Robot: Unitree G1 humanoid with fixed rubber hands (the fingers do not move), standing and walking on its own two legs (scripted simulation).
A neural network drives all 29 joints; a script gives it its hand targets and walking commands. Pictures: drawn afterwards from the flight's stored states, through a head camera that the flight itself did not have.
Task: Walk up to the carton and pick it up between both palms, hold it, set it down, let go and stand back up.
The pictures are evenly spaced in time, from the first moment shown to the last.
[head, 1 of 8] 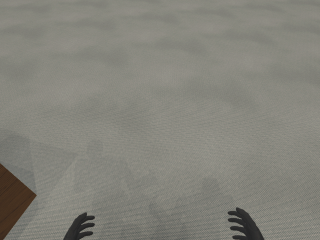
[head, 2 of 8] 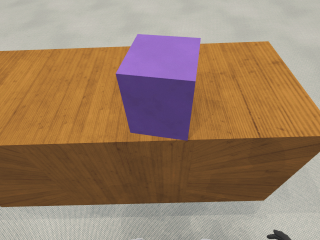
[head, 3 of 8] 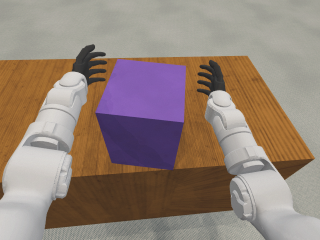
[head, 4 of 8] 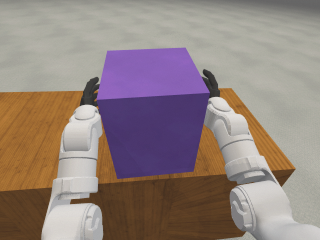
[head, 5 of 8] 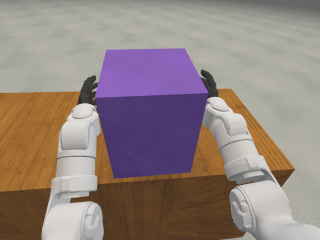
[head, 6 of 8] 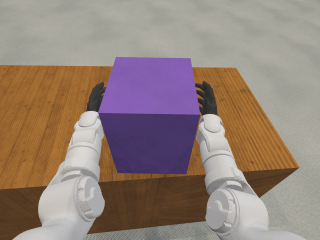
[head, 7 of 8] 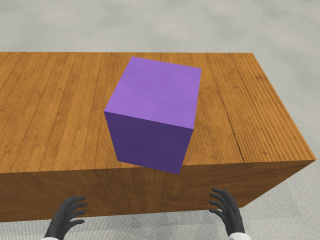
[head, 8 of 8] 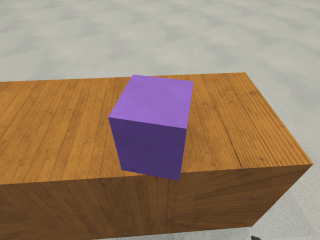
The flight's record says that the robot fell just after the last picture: no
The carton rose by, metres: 0.19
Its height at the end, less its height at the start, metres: +0.00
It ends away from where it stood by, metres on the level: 0.04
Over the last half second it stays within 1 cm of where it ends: yes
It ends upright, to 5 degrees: yes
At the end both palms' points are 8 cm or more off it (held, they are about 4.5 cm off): yes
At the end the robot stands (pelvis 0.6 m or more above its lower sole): yes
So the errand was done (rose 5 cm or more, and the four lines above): yes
